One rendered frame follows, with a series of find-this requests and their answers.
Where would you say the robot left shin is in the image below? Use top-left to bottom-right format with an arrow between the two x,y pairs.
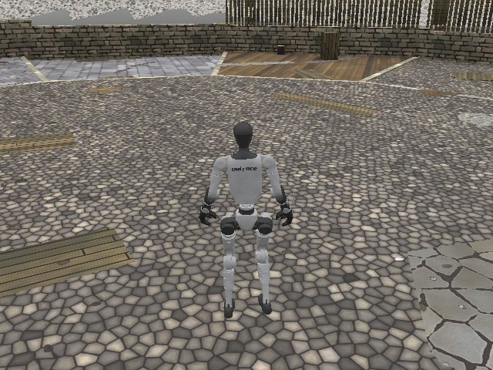
223,256 -> 234,308

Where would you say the right robot forearm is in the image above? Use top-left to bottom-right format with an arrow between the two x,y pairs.
275,185 -> 291,214

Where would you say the left robot forearm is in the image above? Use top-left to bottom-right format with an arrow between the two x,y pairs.
201,187 -> 216,214

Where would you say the left robot thigh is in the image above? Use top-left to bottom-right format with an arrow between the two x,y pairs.
220,215 -> 236,270

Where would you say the robot right hand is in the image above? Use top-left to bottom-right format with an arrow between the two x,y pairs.
276,210 -> 293,227

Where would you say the left robot upper arm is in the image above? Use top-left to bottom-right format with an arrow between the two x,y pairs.
208,156 -> 228,199

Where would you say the right robot upper arm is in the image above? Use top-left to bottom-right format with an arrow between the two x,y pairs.
260,155 -> 283,197

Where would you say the robot left hand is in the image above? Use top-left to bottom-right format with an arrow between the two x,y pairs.
199,210 -> 216,226

